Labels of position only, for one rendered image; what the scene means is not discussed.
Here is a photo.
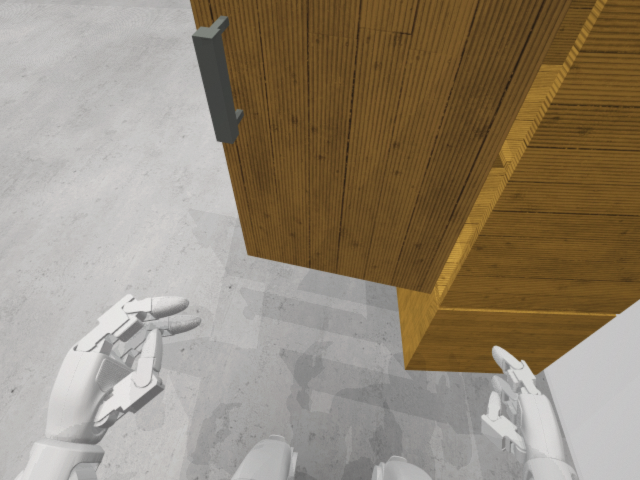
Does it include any robot left forearm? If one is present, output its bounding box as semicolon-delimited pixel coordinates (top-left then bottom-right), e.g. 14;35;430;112
14;438;105;480

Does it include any cupboard door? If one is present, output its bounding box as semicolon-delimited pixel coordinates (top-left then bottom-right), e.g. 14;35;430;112
190;0;573;294

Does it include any robot right forearm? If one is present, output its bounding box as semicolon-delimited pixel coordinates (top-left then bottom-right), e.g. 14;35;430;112
522;457;579;480

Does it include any handle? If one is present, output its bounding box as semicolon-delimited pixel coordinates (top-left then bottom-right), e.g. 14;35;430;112
192;16;244;144

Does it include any robot left hand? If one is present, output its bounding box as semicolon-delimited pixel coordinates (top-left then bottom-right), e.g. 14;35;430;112
45;294;201;444

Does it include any left robot thigh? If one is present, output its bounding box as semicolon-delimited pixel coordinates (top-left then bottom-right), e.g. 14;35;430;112
231;439;298;480

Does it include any robot right hand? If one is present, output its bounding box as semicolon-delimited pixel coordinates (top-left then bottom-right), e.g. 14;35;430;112
481;346;566;466

